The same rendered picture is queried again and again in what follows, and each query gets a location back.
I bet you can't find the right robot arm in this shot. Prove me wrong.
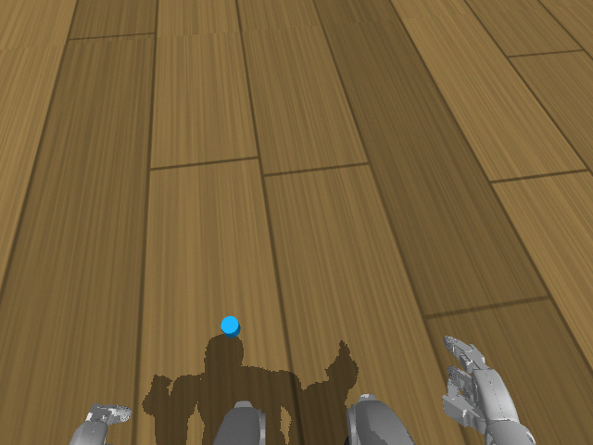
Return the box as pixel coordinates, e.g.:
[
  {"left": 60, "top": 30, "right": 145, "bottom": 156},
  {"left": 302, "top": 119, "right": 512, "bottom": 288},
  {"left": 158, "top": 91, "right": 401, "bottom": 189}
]
[{"left": 485, "top": 420, "right": 536, "bottom": 445}]

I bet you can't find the right robot hand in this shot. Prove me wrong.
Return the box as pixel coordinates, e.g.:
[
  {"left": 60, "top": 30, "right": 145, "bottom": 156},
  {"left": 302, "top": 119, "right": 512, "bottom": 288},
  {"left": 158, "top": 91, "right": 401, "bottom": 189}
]
[{"left": 442, "top": 336, "right": 520, "bottom": 435}]

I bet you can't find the tin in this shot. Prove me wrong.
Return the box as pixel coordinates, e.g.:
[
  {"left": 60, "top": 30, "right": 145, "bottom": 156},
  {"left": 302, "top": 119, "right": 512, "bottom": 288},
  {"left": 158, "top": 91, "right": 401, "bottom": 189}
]
[{"left": 221, "top": 316, "right": 241, "bottom": 337}]

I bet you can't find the left robot hand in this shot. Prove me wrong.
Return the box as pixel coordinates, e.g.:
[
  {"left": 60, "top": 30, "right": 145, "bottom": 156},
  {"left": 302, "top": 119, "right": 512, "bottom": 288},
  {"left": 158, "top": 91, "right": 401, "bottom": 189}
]
[{"left": 69, "top": 403, "right": 132, "bottom": 445}]

